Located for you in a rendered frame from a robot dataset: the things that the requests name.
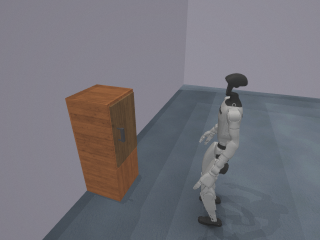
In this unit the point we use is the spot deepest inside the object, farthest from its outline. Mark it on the handle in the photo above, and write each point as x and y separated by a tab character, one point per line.
122	133

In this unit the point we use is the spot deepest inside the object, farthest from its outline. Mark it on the right robot forearm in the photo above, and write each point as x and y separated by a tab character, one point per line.
214	130

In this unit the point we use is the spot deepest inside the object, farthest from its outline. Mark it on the left robot forearm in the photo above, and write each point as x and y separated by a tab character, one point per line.
226	154

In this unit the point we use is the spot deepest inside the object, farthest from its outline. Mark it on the left robot foot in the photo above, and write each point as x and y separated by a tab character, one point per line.
206	220

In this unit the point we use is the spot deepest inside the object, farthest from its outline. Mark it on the left robot hand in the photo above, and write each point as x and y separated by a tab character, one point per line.
208	180

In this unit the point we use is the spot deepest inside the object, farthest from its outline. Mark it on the right robot hand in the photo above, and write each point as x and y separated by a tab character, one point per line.
208	135

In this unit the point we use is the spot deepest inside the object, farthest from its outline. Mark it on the cupboard door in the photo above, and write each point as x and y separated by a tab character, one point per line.
122	115

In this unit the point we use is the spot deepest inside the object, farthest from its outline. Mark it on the left robot upper arm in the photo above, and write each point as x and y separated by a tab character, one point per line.
233	118

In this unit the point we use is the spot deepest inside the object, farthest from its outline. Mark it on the right robot thigh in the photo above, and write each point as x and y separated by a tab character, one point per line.
208	156

